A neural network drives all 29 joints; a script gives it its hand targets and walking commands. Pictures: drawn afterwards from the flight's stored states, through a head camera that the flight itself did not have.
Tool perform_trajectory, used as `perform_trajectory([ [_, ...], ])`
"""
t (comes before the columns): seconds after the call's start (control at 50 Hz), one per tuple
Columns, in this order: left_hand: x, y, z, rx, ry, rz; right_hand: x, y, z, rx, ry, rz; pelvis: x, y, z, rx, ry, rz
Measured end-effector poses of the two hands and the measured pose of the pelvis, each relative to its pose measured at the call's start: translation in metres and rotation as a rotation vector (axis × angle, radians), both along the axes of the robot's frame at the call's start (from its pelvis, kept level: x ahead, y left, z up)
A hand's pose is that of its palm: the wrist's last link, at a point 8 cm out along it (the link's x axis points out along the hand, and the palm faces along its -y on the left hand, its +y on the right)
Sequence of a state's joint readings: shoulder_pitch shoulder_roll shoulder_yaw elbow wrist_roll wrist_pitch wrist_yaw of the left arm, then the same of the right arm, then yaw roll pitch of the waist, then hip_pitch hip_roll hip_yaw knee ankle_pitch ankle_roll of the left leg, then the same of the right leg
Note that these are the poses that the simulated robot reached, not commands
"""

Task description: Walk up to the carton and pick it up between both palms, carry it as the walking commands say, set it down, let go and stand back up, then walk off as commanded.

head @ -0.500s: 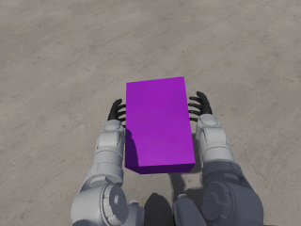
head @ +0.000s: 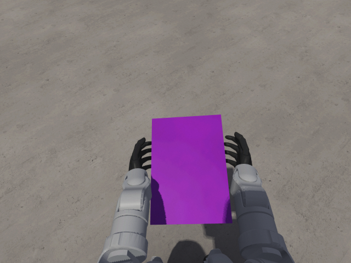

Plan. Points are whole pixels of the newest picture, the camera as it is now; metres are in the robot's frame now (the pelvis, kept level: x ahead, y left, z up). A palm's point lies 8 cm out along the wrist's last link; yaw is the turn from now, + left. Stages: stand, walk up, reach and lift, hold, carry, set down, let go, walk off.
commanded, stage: reach and lift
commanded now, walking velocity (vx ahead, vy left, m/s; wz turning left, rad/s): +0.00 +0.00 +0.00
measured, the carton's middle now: (189, 172) +0.37 -0.02 -0.10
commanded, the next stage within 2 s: none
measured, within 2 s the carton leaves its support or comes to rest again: neither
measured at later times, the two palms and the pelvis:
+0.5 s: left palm (123, 173) +0.32 +0.12 +0.05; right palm (251, 162) +0.32 -0.13 +0.06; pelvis +0.00 -0.01 +0.04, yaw +1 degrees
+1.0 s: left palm (120, 161) +0.31 +0.11 +0.11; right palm (265, 152) +0.32 -0.14 +0.12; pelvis +0.00 -0.01 +0.04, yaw +1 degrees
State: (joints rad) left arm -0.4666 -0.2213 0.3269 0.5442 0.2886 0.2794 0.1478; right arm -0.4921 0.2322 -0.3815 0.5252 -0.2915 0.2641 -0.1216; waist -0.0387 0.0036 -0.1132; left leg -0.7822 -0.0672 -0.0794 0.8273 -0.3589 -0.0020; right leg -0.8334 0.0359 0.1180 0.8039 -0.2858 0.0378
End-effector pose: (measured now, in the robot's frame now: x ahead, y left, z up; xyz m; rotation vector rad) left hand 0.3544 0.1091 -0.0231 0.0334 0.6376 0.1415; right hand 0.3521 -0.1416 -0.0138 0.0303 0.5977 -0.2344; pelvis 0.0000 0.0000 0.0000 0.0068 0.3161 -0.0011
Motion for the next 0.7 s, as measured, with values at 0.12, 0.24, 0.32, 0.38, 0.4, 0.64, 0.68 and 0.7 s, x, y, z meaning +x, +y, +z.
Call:
perform_trajectory([
  [0.12,-0.006,0.008,0.023,0.021,0.023,-0.005,0.001,0.004,0.025,-0.001,0.024,0.074,0.011,-0.004,0.014,-0.002,-0.075,0.007],
  [0.24,-0.012,0.007,0.044,0.009,0.020,-0.026,-0.005,0.000,0.047,-0.010,0.022,0.086,0.016,-0.007,0.025,-0.005,-0.149,0.017],
  [0.32,-0.018,0.008,0.055,0.018,0.027,-0.038,-0.013,0.000,0.057,-0.014,0.027,0.095,0.014,-0.008,0.031,-0.005,-0.198,0.014],
  [0.38,-0.027,0.010,0.059,0.021,0.038,-0.038,-0.020,0.003,0.063,-0.015,0.037,0.107,0.010,-0.008,0.034,-0.004,-0.237,0.014],
  [0.4,-0.030,0.011,0.060,0.020,0.039,-0.037,-0.022,0.004,0.065,-0.017,0.038,0.110,0.008,-0.007,0.034,-0.003,-0.249,0.014],
  [0.64,-0.044,0.010,0.089,-0.001,0.020,-0.005,-0.036,0.007,0.097,-0.015,0.002,0.061,-0.013,-0.003,0.036,-0.001,-0.359,0.017],
  [0.68,-0.044,0.011,0.095,0.001,0.014,0.003,-0.036,0.009,0.104,-0.016,-0.007,0.051,-0.014,-0.004,0.037,0.000,-0.371,0.012],
  [0.7,-0.044,0.011,0.099,0.000,0.008,0.004,-0.035,0.010,0.108,-0.020,-0.013,0.045,-0.015,-0.004,0.037,0.000,-0.378,0.012],
])
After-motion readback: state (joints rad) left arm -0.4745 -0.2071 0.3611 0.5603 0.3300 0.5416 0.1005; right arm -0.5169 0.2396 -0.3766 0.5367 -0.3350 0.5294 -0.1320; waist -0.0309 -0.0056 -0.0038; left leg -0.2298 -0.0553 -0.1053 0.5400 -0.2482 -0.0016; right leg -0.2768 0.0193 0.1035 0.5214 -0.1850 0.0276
